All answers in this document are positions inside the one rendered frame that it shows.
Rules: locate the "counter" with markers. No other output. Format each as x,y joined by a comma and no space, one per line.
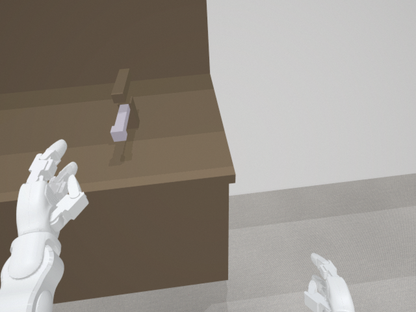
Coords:
158,212

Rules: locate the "left robot forearm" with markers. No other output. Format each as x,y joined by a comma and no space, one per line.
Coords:
31,274

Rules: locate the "robot right hand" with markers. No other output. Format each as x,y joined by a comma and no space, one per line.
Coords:
334,296

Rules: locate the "robot left hand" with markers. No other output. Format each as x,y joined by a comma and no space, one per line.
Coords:
44,206

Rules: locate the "tap lever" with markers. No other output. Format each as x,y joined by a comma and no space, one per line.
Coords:
118,131

